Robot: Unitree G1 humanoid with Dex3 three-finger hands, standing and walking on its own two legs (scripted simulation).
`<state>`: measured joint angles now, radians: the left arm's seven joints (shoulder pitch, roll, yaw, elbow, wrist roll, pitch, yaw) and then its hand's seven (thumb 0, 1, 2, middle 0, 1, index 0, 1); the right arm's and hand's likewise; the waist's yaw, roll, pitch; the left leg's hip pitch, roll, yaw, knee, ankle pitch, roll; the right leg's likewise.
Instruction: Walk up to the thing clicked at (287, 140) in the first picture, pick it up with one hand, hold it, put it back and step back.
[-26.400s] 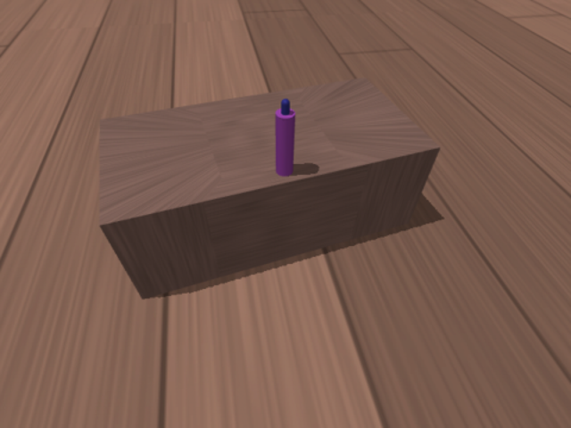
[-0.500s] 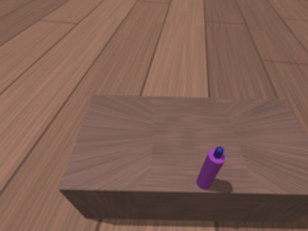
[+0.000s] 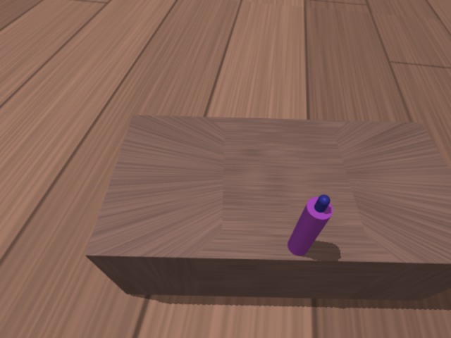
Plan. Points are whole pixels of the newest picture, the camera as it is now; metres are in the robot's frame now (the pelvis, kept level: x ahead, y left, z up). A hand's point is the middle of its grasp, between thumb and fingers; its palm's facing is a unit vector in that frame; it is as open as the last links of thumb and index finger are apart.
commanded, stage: step back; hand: right
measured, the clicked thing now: (309, 225) +0.42 -0.21 -0.19
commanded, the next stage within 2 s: none
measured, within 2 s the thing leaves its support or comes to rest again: neither
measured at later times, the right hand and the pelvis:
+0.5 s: hand out of the picture -0.02 -0.22 -0.15, palm faces +0.01 +0.90 -0.43, open 7.3 cm; pelvis -0.08 +0.05 -0.01, yaw -3 degrees
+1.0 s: hand out of the picture -0.10 -0.20 -0.15, palm faces -0.03 +0.90 -0.43, open 7.3 cm; pelvis -0.19 +0.07 -0.02, yaw -2 degrees
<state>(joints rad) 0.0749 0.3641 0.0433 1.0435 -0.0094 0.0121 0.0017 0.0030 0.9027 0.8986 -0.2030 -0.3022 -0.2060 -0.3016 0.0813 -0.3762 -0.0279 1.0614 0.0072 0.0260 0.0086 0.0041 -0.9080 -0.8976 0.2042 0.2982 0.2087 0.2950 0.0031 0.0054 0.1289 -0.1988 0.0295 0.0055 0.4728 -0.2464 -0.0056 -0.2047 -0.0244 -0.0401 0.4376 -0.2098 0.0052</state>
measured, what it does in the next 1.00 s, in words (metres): walks backwards: right foot, then left foot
